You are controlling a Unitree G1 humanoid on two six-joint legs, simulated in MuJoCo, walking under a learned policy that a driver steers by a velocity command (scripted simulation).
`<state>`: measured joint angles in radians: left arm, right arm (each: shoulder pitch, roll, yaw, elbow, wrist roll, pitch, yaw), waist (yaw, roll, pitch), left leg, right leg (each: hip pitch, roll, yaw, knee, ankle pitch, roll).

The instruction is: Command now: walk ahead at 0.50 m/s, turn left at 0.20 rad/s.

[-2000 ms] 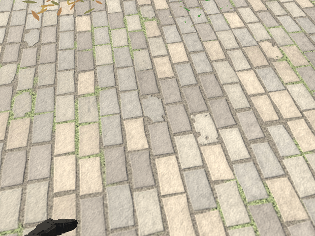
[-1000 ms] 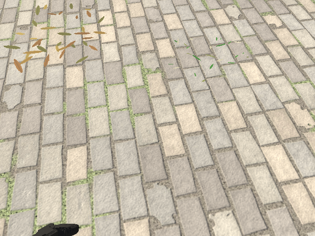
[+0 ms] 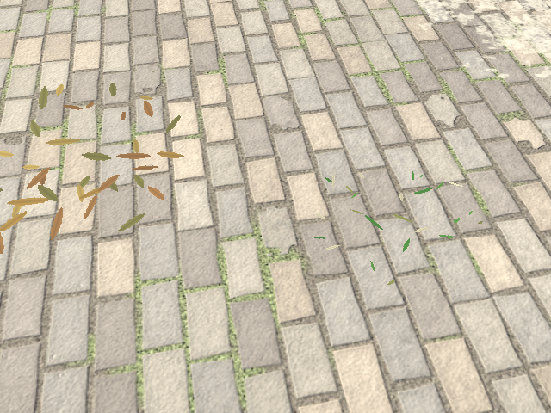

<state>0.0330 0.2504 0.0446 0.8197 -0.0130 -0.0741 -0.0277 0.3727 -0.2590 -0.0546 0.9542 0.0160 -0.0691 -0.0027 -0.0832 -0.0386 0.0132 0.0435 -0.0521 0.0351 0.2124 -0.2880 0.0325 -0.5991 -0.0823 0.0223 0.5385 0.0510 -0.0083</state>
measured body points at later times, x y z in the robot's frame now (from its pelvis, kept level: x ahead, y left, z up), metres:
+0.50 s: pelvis +0.27 -0.01 +0.00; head +0.29 +0.00 +0.45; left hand +0.22 +0.26 -0.14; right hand +0.50 -0.22 -0.10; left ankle +0.40 +0.17 -0.70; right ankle +0.19 -0.14 -0.74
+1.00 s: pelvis +0.52 +0.11 +0.00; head +0.54 +0.14 +0.45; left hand +0.57 +0.42 -0.11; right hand +0.70 -0.10 -0.11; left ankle +0.42 +0.15 -0.74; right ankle +0.75 +0.07 -0.70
